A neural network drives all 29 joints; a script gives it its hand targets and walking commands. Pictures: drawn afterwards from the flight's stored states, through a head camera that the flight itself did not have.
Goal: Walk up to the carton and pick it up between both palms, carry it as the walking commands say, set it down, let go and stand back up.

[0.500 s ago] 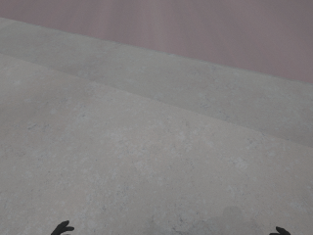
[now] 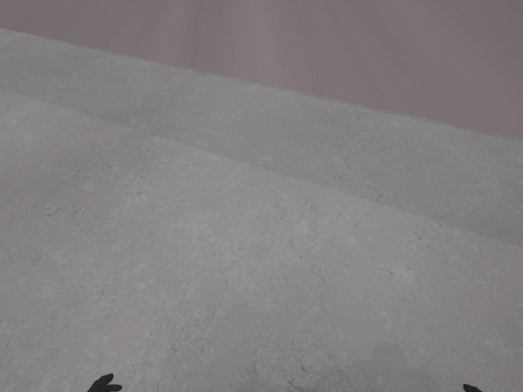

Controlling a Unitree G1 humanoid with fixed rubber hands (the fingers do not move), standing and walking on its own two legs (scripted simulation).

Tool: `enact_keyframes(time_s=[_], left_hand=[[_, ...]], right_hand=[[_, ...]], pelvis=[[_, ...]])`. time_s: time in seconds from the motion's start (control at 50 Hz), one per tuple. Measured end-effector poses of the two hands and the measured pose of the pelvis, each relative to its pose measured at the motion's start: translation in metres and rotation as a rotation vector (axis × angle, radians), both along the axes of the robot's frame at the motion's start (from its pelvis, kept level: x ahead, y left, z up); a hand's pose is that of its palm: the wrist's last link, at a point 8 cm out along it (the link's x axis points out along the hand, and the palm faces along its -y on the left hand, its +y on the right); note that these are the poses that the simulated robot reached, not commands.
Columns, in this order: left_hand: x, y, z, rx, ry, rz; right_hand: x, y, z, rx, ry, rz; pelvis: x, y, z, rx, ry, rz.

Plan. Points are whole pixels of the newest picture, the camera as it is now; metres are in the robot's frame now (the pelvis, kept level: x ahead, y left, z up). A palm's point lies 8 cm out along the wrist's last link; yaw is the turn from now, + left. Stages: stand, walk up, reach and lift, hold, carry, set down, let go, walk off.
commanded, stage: stand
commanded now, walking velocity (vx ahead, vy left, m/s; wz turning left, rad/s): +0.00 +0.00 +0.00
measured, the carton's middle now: out of the picture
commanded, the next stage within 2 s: walk up in 0.14 s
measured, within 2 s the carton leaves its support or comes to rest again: neither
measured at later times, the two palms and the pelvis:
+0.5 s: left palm out of the picture +0.08 +0.28 -0.11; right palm out of the picture +0.09 -0.31 -0.13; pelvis -0.01 -0.03 -0.01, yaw +7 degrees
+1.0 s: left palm out of the picture -0.12 +0.27 -0.14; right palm (421, 382) +0.17 -0.22 -0.11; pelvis -0.06 -0.02 -0.01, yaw +25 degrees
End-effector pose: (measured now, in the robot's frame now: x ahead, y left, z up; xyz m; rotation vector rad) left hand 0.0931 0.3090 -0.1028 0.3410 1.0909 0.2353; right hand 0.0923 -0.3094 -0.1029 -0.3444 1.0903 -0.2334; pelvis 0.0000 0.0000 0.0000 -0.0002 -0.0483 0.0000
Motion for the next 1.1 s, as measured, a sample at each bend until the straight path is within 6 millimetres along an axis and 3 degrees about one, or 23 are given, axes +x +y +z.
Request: enact_keyframes(time_s=[0.36, 0.46, 0.54, 0.68, 0.78, 0.88, 0.94, 1.1], left_hand=[[0.001, 0.0, -0.002, -0.001, 0.017, 0.011], [-0.004, -0.021, -0.002, -0.012, -0.014, 0.041], [-0.035, -0.04, -0.01, -0.001, -0.006, 0.096], [-0.116, -0.061, -0.011, -0.027, 0.09, 0.245], [-0.164, -0.06, -0.02, -0.06, 0.122, 0.349], [-0.208, -0.045, -0.042, -0.099, 0.151, 0.43], [-0.214, -0.042, -0.042, -0.114, 0.133, 0.461], [-0.195, -0.045, -0.029, -0.126, 0.025, 0.483]], right_hand=[[-0.003, -0.002, -0.003, -0.001, 0.03, -0.025], [-0.007, -0.001, -0.018, 0.047, 0.107, 0.022], [0.01, 0.001, -0.036, 0.083, 0.114, 0.096], [0.045, 0.026, -0.034, 0.139, 0.108, 0.241], [0.073, 0.054, -0.025, 0.146, 0.064, 0.334], [0.094, 0.086, -0.017, 0.109, -0.027, 0.417], [0.085, 0.091, -0.01, 0.078, -0.014, 0.438], [0.068, 0.086, -0.006, 0.061, 0.023, 0.446]], pelvis=[[0.001, -0.001, -0.002, -0.003, 0.016, 0.016], [-0.011, -0.016, -0.005, -0.011, 0.042, 0.092], [-0.018, -0.034, -0.015, 0.004, 0.053, 0.141], [-0.028, -0.043, -0.007, 0.024, 0.035, 0.247], [-0.037, -0.039, -0.008, 0.028, 0.044, 0.313], [-0.051, -0.024, -0.02, 0.012, 0.045, 0.368], [-0.057, -0.02, -0.015, -0.004, 0.033, 0.4], [-0.062, -0.023, -0.007, -0.027, 0.036, 0.478]])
